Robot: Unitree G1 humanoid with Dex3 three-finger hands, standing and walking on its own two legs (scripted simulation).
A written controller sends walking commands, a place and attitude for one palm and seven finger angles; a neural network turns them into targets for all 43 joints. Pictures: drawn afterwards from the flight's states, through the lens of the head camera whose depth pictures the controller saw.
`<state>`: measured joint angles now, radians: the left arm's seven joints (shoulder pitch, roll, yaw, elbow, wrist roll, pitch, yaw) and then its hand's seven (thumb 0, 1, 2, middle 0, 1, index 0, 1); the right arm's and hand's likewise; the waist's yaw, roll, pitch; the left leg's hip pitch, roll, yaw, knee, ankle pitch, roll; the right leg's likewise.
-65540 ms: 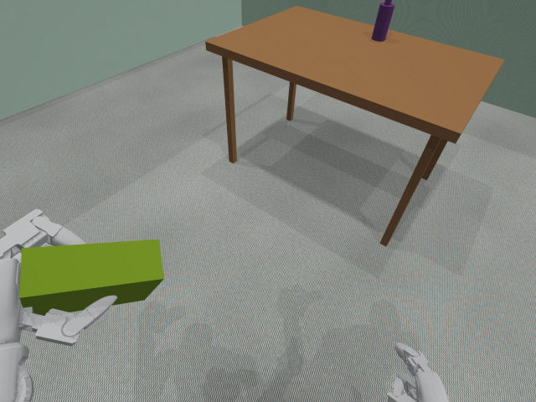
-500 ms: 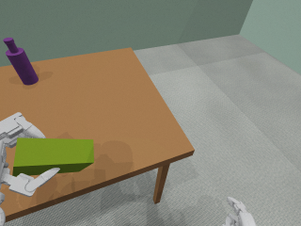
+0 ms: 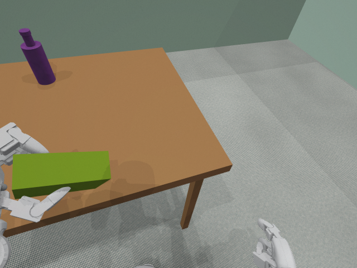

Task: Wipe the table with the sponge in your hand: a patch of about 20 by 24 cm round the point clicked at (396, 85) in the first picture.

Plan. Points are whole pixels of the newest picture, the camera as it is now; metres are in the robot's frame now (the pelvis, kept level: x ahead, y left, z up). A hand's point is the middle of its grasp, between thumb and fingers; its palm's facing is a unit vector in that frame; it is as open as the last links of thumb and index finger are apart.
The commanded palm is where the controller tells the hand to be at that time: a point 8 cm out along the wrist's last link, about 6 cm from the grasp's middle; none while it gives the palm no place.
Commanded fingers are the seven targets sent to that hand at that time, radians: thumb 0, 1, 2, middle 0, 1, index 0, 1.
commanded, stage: step back with the hand held close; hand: left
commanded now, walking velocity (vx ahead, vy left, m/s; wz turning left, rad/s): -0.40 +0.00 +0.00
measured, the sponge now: (76, 173) +0.23 +0.21 +0.14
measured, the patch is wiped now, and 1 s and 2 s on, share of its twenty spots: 1.00 1.00 1.00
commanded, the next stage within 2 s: stop stepping back and stand still in 0.38 s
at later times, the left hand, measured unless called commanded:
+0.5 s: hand (30, 259) +0.10 +0.21 +0.16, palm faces +0.28 -0.88 -0.37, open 9.2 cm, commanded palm +0.05 +0.26 +0.19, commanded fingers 0.00 0.10 1.30 -1.20 -1.60 -1.20 -1.60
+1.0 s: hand out of the picture -0.06 +0.21 +0.17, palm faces +0.41 -0.81 -0.41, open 9.2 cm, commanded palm -0.10 +0.24 +0.19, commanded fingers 0.00 0.10 1.30 -1.20 -1.60 -1.20 -1.60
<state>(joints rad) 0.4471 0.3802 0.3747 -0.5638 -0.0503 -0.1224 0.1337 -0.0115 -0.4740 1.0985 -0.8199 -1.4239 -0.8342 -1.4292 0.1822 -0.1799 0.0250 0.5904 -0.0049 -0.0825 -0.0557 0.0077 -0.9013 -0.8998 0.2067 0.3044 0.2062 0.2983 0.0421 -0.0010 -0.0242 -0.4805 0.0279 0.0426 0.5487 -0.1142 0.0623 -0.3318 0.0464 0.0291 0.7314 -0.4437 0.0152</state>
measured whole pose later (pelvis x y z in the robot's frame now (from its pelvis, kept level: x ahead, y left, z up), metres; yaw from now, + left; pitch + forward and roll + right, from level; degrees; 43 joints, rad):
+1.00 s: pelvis -0.26 -0.04 -0.01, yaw +1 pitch -1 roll +2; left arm 0.51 0.40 0.37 -0.48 -0.05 -0.12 0.11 -0.01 -0.47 1.09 -0.82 -1.42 -0.84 -1.43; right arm 0.29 -0.20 -0.02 0.63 0.04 -0.13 -0.06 0.01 -0.90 -0.90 0.20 0.30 0.20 0.30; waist -0.03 -0.05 -0.08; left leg -0.17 0.03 0.05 0.56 -0.38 -0.04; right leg -0.51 -0.02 -0.03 0.92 -0.40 0.00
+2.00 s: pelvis -0.28 -0.08 +0.01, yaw +3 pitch -1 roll -1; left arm 0.50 0.33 0.29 -0.48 -0.06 -0.10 0.15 -0.01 -0.47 1.09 -0.82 -1.43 -0.84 -1.43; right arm 0.19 -0.22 0.00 0.62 0.02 -0.07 -0.07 0.01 -0.90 -0.90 0.21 0.30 0.21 0.30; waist 0.01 0.02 -0.01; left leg -0.25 0.04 -0.01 0.54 -0.26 -0.02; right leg -0.21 0.01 -0.04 0.49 -0.26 -0.01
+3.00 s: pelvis -0.29 -0.06 +0.01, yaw +2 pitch -1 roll -1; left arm 0.48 0.34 0.29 -0.45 -0.06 -0.10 0.16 -0.01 -0.47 1.09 -0.82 -1.43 -0.84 -1.43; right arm 0.19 -0.21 0.02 0.61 0.01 -0.05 -0.08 0.01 -0.90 -0.90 0.21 0.30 0.21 0.30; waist 0.01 0.03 -0.01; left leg -0.23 0.02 0.02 0.47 -0.22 0.02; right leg -0.18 -0.01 -0.02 0.39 -0.19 0.03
